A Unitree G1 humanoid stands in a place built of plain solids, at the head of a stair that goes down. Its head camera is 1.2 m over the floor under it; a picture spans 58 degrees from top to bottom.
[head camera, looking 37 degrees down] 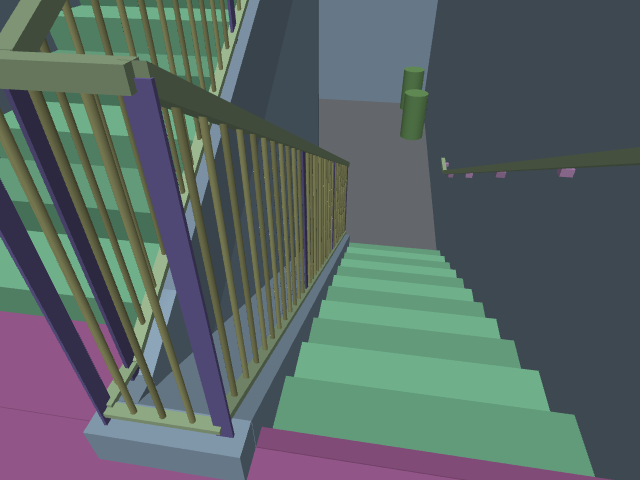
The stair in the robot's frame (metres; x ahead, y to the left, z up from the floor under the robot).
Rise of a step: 0.16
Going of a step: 0.29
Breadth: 1.00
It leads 9 degrees to the right of straight ahead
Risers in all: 12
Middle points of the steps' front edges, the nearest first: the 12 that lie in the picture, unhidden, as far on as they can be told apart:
0.61 -0.32 0.00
0.89 -0.37 -0.16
1.19 -0.41 -0.32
1.48 -0.46 -0.48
1.77 -0.51 -0.64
2.06 -0.55 -0.80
2.35 -0.60 -0.96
2.65 -0.64 -1.12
2.94 -0.69 -1.28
3.23 -0.73 -1.44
3.52 -0.78 -1.60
3.81 -0.83 -1.76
